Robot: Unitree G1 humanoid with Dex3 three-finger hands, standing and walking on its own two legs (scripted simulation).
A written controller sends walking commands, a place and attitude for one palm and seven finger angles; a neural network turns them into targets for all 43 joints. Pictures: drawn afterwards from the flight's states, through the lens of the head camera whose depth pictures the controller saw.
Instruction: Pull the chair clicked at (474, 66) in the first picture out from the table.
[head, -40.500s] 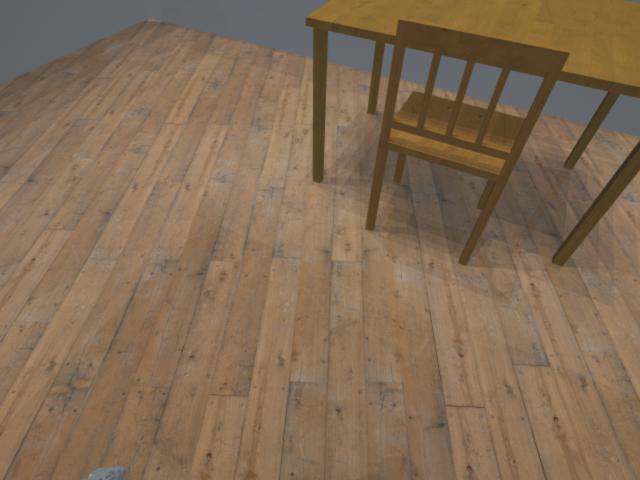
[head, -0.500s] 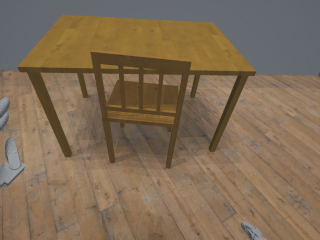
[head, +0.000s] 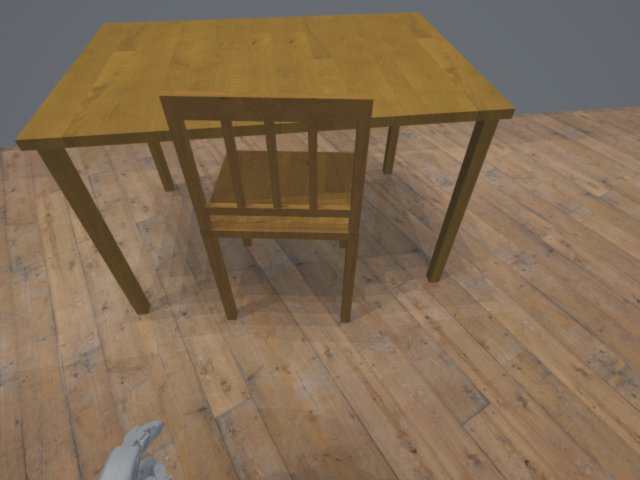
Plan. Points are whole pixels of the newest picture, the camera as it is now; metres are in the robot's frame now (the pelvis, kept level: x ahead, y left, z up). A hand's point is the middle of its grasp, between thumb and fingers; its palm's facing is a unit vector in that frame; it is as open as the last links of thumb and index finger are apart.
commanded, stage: let the arm hang, fingers relaxed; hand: left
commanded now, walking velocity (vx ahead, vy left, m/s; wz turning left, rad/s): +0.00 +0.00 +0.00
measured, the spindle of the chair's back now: (273, 166) +0.81 +0.14 -0.07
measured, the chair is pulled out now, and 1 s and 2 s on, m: -0.08 -0.08 -0.08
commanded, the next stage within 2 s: look to check the result in 0.90 s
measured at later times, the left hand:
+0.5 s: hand out of the picture -0.03 +0.14 -0.15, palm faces +0.05 -0.98 -0.20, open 7.3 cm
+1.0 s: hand out of the picture -0.02 +0.12 -0.15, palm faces +0.07 -0.98 -0.17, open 7.4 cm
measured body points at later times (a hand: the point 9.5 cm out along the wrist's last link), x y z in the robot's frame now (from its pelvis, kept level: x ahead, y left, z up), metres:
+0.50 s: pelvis +0.01 -0.02 +0.03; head +0.03 -0.03 +0.48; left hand -0.03 +0.19 -0.13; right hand -0.01 -0.23 -0.14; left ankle +0.02 +0.10 -0.71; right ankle -0.04 -0.14 -0.71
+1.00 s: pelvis +0.00 -0.03 +0.03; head +0.02 -0.04 +0.48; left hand -0.02 +0.17 -0.13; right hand -0.03 -0.24 -0.14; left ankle +0.02 +0.10 -0.71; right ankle -0.04 -0.14 -0.71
